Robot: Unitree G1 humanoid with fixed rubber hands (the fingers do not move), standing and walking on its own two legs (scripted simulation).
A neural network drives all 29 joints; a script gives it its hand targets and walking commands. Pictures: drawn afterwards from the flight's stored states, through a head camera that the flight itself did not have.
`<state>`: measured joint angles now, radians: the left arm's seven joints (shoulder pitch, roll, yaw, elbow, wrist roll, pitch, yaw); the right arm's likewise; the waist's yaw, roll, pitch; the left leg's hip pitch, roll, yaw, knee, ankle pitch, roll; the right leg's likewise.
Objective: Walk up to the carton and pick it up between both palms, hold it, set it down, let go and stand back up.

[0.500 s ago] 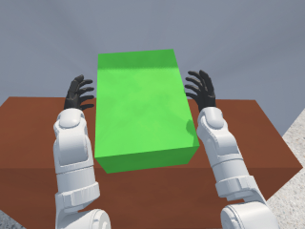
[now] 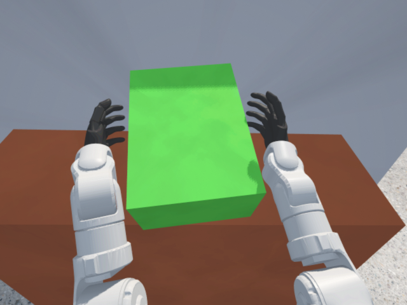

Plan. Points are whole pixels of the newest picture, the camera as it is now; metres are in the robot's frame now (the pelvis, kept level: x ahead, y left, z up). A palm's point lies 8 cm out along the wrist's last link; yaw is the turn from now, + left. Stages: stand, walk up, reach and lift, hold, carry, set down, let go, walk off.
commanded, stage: hold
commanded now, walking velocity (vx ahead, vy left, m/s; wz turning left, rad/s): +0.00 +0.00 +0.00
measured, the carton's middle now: (189, 142) +0.42 +0.00 +0.13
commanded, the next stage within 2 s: none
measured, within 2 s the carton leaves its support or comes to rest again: neither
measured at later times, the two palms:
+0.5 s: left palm (100, 146) +0.35 +0.16 +0.19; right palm (273, 136) +0.35 -0.15 +0.19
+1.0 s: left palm (100, 142) +0.35 +0.16 +0.20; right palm (274, 133) +0.35 -0.16 +0.20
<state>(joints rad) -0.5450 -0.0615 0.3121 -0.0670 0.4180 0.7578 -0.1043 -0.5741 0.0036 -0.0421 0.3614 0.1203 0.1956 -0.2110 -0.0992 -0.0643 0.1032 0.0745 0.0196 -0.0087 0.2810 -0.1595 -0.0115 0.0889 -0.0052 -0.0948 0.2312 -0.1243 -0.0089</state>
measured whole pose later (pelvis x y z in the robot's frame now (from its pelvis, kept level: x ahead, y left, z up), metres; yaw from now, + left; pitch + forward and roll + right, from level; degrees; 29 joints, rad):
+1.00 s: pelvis -0.01 +0.00 +0.00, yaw -1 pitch -11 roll +0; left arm -0.62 -0.07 0.36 0.03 0.44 0.76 -0.12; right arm -0.65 0.00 -0.09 0.46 0.07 0.20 -0.19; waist -0.09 -0.06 0.11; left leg 0.07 0.02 0.00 0.26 -0.14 -0.01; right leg 0.07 -0.01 -0.09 0.23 -0.11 -0.01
